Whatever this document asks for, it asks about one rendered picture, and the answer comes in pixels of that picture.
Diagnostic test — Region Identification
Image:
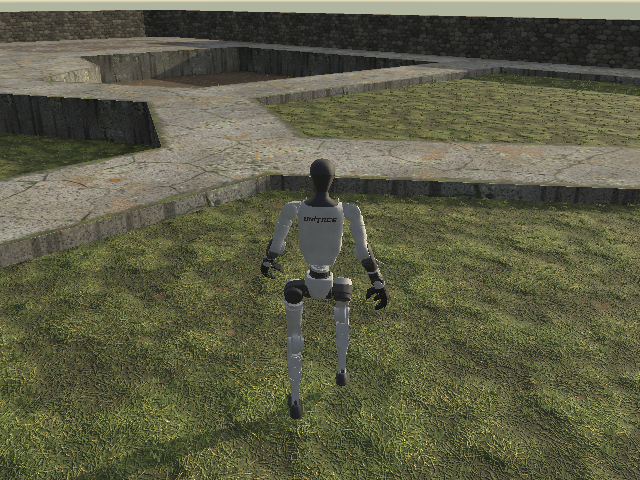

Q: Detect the right robot forearm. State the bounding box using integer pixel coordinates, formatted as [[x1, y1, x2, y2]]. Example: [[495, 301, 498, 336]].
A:
[[361, 244, 385, 289]]

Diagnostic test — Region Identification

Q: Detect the robot right upper arm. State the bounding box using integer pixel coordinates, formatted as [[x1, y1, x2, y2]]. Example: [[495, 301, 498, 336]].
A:
[[342, 203, 370, 260]]

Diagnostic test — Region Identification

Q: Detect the robot left hand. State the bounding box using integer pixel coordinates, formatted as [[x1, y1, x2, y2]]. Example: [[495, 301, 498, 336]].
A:
[[260, 262, 284, 279]]

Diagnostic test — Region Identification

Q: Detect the robot right hand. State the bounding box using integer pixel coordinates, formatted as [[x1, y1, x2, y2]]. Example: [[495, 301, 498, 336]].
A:
[[366, 280, 389, 310]]

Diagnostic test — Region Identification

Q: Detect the robot torso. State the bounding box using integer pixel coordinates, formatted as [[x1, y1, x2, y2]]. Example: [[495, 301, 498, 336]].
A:
[[298, 197, 345, 300]]

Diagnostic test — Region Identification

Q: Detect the left robot foot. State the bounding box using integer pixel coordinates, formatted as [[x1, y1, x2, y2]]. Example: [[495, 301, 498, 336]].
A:
[[288, 393, 302, 419]]

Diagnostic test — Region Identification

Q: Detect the robot left upper arm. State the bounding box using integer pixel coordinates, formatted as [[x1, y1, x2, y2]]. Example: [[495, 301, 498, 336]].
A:
[[269, 201, 301, 254]]

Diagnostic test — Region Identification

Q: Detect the left robot forearm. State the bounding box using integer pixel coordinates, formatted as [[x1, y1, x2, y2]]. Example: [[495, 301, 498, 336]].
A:
[[262, 238, 279, 267]]

